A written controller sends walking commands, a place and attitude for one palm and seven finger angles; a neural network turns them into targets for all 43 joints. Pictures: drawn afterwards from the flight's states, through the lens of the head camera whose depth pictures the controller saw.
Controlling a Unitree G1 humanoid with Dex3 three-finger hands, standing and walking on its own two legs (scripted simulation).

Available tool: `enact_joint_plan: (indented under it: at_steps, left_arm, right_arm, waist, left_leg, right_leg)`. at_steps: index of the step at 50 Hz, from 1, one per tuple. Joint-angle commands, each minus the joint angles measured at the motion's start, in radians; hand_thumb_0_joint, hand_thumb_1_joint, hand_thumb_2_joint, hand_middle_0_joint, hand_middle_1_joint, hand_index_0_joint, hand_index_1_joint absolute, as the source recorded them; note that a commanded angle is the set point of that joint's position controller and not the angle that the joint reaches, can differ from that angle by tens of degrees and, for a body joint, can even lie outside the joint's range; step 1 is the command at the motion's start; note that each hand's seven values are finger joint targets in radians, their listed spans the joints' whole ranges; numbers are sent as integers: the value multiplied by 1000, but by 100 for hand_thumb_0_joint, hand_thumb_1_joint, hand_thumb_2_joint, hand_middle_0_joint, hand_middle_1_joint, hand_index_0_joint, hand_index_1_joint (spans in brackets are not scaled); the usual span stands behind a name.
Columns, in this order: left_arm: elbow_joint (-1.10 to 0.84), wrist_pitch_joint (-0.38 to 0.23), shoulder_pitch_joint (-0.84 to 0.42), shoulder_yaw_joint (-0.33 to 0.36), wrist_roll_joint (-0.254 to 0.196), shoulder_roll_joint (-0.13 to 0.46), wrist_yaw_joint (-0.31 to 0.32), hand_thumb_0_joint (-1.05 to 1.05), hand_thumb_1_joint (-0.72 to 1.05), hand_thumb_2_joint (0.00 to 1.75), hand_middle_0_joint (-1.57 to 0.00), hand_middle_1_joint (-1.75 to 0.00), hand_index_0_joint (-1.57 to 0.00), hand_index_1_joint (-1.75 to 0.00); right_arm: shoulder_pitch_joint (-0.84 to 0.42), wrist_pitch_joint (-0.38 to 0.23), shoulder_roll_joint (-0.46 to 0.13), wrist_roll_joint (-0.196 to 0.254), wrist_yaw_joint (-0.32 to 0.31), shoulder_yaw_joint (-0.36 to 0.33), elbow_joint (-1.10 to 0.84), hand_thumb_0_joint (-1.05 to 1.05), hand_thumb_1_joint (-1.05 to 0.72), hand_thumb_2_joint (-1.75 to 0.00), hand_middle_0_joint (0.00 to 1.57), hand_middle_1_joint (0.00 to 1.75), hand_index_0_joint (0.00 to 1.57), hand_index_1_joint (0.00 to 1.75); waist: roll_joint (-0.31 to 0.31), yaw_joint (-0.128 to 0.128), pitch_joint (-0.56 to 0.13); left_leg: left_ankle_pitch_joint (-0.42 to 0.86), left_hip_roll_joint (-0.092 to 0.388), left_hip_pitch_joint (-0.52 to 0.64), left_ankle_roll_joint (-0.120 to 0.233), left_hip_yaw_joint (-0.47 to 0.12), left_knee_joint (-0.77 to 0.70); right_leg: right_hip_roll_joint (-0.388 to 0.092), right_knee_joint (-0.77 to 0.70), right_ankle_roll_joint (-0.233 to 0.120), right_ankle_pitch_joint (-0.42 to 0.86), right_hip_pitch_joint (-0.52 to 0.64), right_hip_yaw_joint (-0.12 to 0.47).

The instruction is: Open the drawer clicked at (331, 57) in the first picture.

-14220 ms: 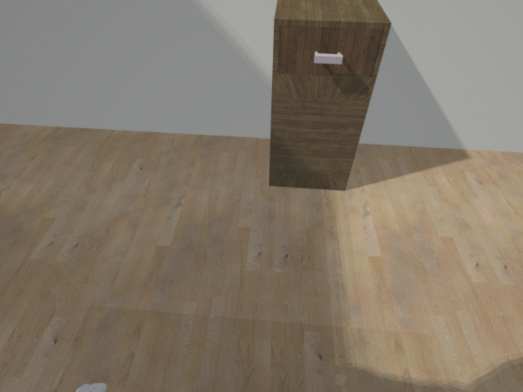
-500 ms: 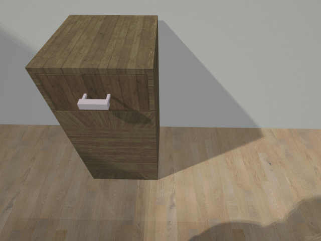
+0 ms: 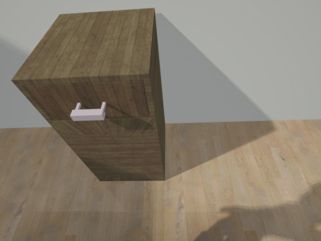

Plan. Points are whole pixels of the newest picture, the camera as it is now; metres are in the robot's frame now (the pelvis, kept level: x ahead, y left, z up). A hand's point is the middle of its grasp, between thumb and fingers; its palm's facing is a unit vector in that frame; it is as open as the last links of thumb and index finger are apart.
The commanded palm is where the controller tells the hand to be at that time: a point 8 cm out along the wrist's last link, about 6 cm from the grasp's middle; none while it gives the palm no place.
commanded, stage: come to a stop and stand still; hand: left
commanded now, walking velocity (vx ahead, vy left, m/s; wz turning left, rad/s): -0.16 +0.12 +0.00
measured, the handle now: (89, 109) +0.51 +0.27 -0.01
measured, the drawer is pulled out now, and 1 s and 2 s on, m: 0.00 0.00 0.00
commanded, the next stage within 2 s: look again from close up in 0.90 s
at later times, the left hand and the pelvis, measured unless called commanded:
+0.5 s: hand out of the picture -0.03 +0.21 -0.17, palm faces +0.09 -0.97 -0.22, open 7.3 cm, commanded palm none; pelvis -0.04 +0.01 +0.00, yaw +0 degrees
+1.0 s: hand out of the picture -0.07 +0.16 -0.17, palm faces +0.06 -0.99 -0.15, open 7.3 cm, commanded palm none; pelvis -0.05 +0.01 +0.01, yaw +0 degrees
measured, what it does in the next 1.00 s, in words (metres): steps on the spot: left foot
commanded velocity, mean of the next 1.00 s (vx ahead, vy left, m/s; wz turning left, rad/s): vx -0.01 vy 0.03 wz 0.00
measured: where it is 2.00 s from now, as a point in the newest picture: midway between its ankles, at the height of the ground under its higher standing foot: outside the picture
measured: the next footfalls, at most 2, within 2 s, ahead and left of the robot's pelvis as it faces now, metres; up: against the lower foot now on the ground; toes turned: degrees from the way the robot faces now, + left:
left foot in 0.40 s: -0.01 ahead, +0.14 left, +0.00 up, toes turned -2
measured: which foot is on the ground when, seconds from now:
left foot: up 0.00-0.38, down 0.40-1.00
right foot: down 0.00-1.00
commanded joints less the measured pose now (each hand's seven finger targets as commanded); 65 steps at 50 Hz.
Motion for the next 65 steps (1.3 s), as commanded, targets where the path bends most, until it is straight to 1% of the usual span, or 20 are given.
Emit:
enact_joint_plan:
  at_steps: [1,4,13,17,18,20,21,22,24,27,32,39,49,50,51,52,54,57,59,65]
  left_arm:
    - [-1,-5,177,26,-1,161,20,0,90,90,-20,-30,-20,-30]
    - [-37,3,123,41,-1,172,20,0,90,90,-20,-30,-20,-30]
    - [-70,21,105,66,12,232,4,0,90,90,-20,-30,-20,-30]
    - [-67,36,80,59,2,222,-2,0,90,90,-20,-30,-20,-30]
    - [-68,40,81,51,-2,193,-4,0,90,90,-20,-30,-20,-30]
    - [-79,47,109,29,-11,104,-10,0,90,90,-20,-30,-20,-30]
    - [-74,45,104,25,-7,102,-9,0,90,90,-20,-30,-20,-30]
    - [-60,43,119,22,-3,92,-14,0,90,90,-20,-30,-20,-30]
    - [-17,48,156,15,3,92,-20,0,90,90,-20,-30,-20,-30]
    - [24,39,222,8,0,85,-22,0,90,90,-20,-30,-20,-30]
    - [39,7,178,2,-9,131,-16,0,90,90,-20,-30,-20,-30]
    - [60,9,190,5,-13,103,-11,0,90,90,-20,-30,-20,-30]
    - [94,8,216,-1,-15,70,-8,0,90,90,-20,-30,-20,-30]
    - [121,-12,312,-3,-2,122,34,0,90,90,-20,-30,-20,-30]
    - [64,-19,235,2,-1,174,25,0,90,90,-20,-30,-20,-30]
    - [35,-18,176,10,0,169,18,0,90,90,-20,-30,-20,-30]
    - [22,-23,138,14,-3,172,15,0,90,90,-20,-30,-20,-30]
    - [27,-19,155,0,-13,91,12,0,90,90,-20,-30,-20,-30]
    - [37,-6,175,-4,-10,82,8,0,90,90,-20,-30,-20,-30]
    - [52,-6,195,-13,-13,78,3,0,90,90,-20,-30,-20,-30]
  right_arm:
    - [24,26,-75,11,-12,-35,-46,0,-90,-90,20,30,20,30]
    - [-1,45,-57,11,1,-42,-44,0,-90,-90,20,30,20,30]
    - [-59,46,-83,0,17,-45,-105,0,-90,-90,20,30,20,30]
    - [43,29,-81,1,12,-36,-81,0,-90,-90,20,30,20,30]
    - [70,21,-99,1,8,-35,-70,0,-90,-90,20,30,20,30]
    - [26,15,-186,-15,2,-44,-102,0,-90,-90,20,30,20,30]
    - [-29,18,-194,-20,0,-38,-126,0,-90,-90,20,30,20,30]
    - [-77,15,-179,-21,-4,-28,-131,0,-90,-90,20,30,20,30]
    - [-123,10,-155,-15,-10,-18,-125,0,-90,-90,20,30,20,30]
    - [-99,13,-154,-10,-9,-18,-114,0,-90,-90,20,30,20,30]
    - [31,20,-112,-2,-1,-10,-53,0,-90,-90,20,30,20,30]
    - [75,9,-74,-6,-1,4,5,0,-90,-90,20,30,20,30]
    - [124,4,-49,-8,-10,8,34,0,-90,-90,20,30,20,30]
    - [-70,0,-115,0,9,-10,-30,0,-90,-90,20,30,20,30]
    - [30,18,-46,-1,12,-8,-64,0,-90,-90,20,30,20,30]
    - [71,16,-45,-5,13,-9,-49,0,-90,-90,20,30,20,30]
    - [164,13,-38,-5,20,-7,-32,0,-90,-90,20,30,20,30]
    - [171,-10,-70,-9,12,-3,-34,0,-90,-90,20,30,20,30]
    - [122,-16,-81,-11,9,-1,-40,0,-90,-90,20,30,20,30]
    - [107,-28,-103,-7,-1,7,-30,0,-90,-90,20,30,20,30]
  waist:
    - [-281,53,-119]
    - [-137,37,-103]
    - [-179,50,-110]
    - [-160,-1,-104]
    - [-93,-6,-93]
    - [191,21,-18]
    - [151,32,21]
    - [108,55,20]
    - [197,77,44]
    - [53,84,34]
    - [-260,12,-17]
    - [-40,21,30]
    - [-40,32,48]
    - [-18,103,98]
    - [-45,0,-15]
    - [-23,-13,-17]
    - [-52,-46,-92]
    - [-67,-21,-35]
    - [76,9,31]
    - [-31,26,32]
  left_leg:
    - [-160,32,-210,-16,-97,365]
    - [-72,30,-225,-32,-84,415]
    - [3,27,-177,-35,-58,182]
    - [188,9,63,-15,-23,-139]
    - [207,41,114,-7,-43,-211]
    - [131,280,-41,94,-328,-385]
    - [94,327,-183,147,-353,-425]
    - [69,295,-243,145,-300,-433]
    - [48,229,-283,114,-233,-417]
    - [-12,176,-275,82,-189,-350]
    - [143,63,-41,18,-82,-160]
    - [139,88,-80,15,-108,-247]
    - [132,96,-120,11,-112,-273]
    - [98,92,-162,-34,-42,-30]
    - [41,51,-119,-22,-82,60]
    - [48,61,-95,-10,-73,66]
    - [134,54,-20,2,-55,-28]
    - [196,105,-76,26,-129,-171]
    - [144,132,-177,40,-190,-264]
    - [263,125,-140,45,-171,-285]
  right_leg:
    - [-331,-171,-164,1062,247,286]
    - [-292,-214,-147,850,193,224]
    - [-271,-293,-140,323,123,258]
    - [-197,-266,-64,40,-27,225]
    - [-148,-221,-31,-36,-63,193]
    - [-14,-48,42,-143,-103,59]
    - [-10,35,46,-146,-31,53]
    - [-19,70,47,-109,32,67]
    - [-28,72,47,-40,83,78]
    - [-32,-76,61,56,153,96]
    - [-125,-348,16,-140,12,270]
    - [-75,-320,24,-113,21,198]
    - [-63,-298,21,-55,71,176]
    - [-138,-338,69,108,30,258]
    - [-228,-402,-2,-120,2,386]
    - [-215,-401,-42,-230,-45,345]
    - [-161,-336,-40,-180,-24,241]
    - [-71,-222,-1,-74,8,175]
    - [-42,-168,14,-22,58,138]
    - [-52,-161,29,147,136,130]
